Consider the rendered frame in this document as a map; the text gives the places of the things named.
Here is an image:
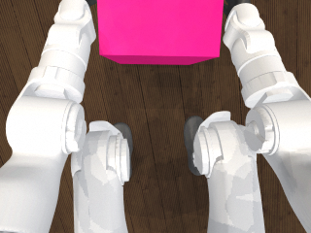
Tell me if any carton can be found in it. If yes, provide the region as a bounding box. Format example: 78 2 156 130
97 0 224 65

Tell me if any robot right foot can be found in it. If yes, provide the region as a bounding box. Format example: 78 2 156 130
184 116 204 176

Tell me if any robot left upper arm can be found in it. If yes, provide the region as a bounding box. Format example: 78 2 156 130
0 95 86 233

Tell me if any robot right forearm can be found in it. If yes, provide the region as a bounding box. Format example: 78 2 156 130
223 3 311 109

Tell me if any robot right upper arm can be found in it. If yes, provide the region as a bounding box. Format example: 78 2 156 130
243 99 311 233

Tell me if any robot left forearm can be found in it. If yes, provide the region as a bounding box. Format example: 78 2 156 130
6 0 96 145

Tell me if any right robot hand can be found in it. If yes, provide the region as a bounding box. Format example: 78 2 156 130
223 0 251 19

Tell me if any left robot thigh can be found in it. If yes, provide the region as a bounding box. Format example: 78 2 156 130
73 130 130 233

